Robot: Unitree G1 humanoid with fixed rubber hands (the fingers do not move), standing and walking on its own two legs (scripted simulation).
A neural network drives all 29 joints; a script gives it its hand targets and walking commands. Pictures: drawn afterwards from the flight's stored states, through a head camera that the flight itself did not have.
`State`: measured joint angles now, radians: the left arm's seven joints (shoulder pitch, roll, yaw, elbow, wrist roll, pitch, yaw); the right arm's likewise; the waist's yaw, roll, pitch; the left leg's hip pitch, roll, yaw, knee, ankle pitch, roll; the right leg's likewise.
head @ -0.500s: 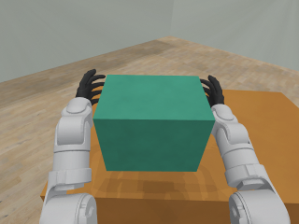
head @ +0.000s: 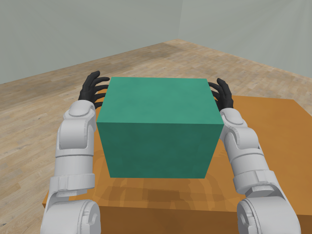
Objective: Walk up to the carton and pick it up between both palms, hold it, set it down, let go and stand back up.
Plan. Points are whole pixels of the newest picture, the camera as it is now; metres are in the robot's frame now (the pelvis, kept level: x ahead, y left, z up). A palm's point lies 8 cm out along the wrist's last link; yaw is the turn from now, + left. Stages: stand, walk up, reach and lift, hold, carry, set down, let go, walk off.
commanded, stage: hold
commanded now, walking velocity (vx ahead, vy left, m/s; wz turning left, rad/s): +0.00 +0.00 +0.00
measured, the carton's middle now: (158, 128) +0.34 -0.01 +0.17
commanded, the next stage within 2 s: none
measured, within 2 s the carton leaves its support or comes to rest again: neither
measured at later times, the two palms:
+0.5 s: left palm (88, 103) +0.35 +0.16 +0.22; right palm (224, 109) +0.36 -0.17 +0.22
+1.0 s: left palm (88, 102) +0.36 +0.16 +0.23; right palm (224, 109) +0.36 -0.17 +0.21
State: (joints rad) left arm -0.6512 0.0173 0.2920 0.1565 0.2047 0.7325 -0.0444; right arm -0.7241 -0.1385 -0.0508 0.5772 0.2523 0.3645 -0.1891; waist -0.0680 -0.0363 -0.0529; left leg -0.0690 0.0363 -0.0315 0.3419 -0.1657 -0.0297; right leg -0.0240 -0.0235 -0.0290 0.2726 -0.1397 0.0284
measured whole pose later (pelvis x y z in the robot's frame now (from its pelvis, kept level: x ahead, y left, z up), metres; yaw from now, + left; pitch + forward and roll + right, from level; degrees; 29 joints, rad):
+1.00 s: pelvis +0.00 +0.00 +0.00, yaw +0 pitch -6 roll -1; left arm -0.65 0.01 0.29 0.16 0.21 0.73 -0.04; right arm -0.72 -0.14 -0.05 0.57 0.26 0.38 -0.19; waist -0.07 -0.03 -0.06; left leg -0.07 0.04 -0.04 0.34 -0.17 -0.03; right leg -0.03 -0.02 -0.02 0.28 -0.14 0.03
